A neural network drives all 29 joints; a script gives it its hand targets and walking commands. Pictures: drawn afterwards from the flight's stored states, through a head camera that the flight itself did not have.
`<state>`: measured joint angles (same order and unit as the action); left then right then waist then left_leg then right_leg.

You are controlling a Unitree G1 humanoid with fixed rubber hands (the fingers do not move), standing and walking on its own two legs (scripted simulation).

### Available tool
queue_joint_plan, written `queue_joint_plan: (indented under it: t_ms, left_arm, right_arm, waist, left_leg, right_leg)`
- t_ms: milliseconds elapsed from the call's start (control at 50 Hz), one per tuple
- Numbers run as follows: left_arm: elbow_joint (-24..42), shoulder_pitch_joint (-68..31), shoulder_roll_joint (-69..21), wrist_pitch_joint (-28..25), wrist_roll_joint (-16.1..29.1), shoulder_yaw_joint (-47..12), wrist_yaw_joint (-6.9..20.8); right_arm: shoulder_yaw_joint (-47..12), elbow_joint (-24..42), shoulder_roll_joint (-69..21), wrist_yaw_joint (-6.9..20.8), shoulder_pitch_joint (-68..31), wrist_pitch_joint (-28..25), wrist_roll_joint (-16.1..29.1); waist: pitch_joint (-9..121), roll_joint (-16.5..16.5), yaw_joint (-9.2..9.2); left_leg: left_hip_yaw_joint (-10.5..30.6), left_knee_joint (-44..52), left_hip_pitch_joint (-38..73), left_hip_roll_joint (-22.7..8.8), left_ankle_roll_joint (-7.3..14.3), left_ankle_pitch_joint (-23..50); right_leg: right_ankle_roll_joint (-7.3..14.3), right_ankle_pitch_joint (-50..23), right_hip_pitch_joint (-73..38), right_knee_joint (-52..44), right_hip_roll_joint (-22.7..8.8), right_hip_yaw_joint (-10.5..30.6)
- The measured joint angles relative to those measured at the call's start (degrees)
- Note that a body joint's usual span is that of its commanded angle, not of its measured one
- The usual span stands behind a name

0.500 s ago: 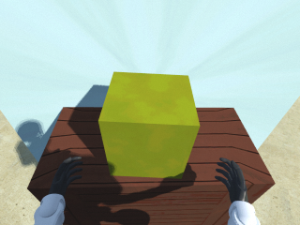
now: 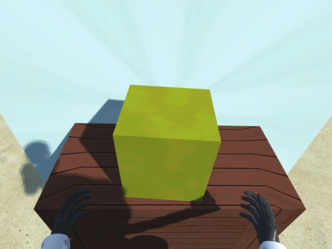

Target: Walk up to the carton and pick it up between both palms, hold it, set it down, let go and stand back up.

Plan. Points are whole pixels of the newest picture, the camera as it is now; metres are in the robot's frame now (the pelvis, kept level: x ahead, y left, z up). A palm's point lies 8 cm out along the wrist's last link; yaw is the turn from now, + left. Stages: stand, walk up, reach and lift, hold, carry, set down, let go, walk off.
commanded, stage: set down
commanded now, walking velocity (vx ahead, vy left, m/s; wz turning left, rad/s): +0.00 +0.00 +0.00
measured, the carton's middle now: (166, 143) +0.44 +0.01 +0.01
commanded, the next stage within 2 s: let go in 1.44 s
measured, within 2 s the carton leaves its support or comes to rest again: neither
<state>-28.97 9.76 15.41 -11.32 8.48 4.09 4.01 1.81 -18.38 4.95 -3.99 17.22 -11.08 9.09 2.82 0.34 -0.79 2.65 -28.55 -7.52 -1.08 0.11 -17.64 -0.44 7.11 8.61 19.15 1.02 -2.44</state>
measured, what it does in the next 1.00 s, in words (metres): stands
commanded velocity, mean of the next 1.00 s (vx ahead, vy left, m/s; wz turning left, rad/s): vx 0.00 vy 0.00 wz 0.00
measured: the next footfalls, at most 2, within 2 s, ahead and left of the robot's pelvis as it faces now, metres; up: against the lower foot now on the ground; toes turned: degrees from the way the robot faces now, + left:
none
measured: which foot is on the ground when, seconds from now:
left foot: down 0.00-1.00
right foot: down 0.00-1.00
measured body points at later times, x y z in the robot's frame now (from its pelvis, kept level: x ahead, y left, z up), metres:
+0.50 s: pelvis +0.02 +0.00 +0.00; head -0.01 +0.02 +0.45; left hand +0.22 +0.24 -0.05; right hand +0.19 -0.21 -0.03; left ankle -0.02 +0.11 -0.74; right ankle +0.04 -0.13 -0.74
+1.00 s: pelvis +0.02 +0.00 +0.00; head -0.01 +0.02 +0.45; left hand +0.21 +0.23 -0.07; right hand +0.17 -0.22 -0.06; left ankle -0.02 +0.11 -0.74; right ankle +0.04 -0.13 -0.74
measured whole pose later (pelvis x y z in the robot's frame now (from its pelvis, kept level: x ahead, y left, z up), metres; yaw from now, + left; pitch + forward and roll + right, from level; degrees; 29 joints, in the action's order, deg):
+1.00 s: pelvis +0.02 +0.00 +0.00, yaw +0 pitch -4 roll -3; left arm -28.3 10.9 12.1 5.8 6.8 4.1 1.5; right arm 1.8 -35.0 5.3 -0.8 15.5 -11.1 4.5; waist 0.4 0.2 -0.7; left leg 2.6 -28.2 -5.0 -1.7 0.1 -19.0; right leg -0.3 8.9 6.4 19.4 1.6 -2.4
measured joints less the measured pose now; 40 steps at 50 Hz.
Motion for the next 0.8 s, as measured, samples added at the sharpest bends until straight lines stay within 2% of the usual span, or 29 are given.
queue_joint_plan:
  t_ms: [460, 580, 680, 800]
  left_arm:
    - [0.6, 0.46, -1.84, 6.91, 0.0, 0.01, -0.76]
    - [0.65, 1.0, -2.27, 9.79, 0.0, 0.01, -1.14]
    - [0.67, 1.07, -2.3, 11.2, 0.0, 0.01, -1.31]
    - [0.66, 1.09, -2.79, 14.01, -0.61, 0.0, -2.01]
  right_arm:
    - [0.01, -4.59, 0.0, 1.02, 0.42, 0.21, 0.0]
    - [0.01, -9.35, 0.04, 1.89, 0.1, -0.11, -0.39]
    - [0.0, -9.41, 0.06, 2.01, 0.12, -0.17, -0.73]
    - [0.0, -14.79, 0.29, 2.98, -1.39, -0.05, -2.55]
  waist:
    - [-1.75, -0.01, 0.07]
    - [-2.19, -0.01, 0.07]
    - [-2.21, -0.01, 0.07]
    - [-2.26, -0.08, 0.07]
  left_leg:
    - [-0.02, 0.31, 1.23, -0.35, 0.0, -1.11]
    - [-0.03, 0.31, 2.05, -0.35, 0.0, -1.4]
    - [-0.03, 0.31, 2.24, -0.37, 0.0, -1.4]
    - [-0.03, 0.32, 2.5, -0.52, 0.0, -1.42]
  right_leg:
    - [0.11, 1.5, -0.93, 0.27, 0.33, 0.01]
    - [0.11, 1.82, -1.75, 0.27, 0.34, 0.01]
    - [0.11, 1.82, -1.94, 0.27, 0.35, 0.01]
    - [0.11, 1.82, -2.18, 0.27, 0.5, 0.01]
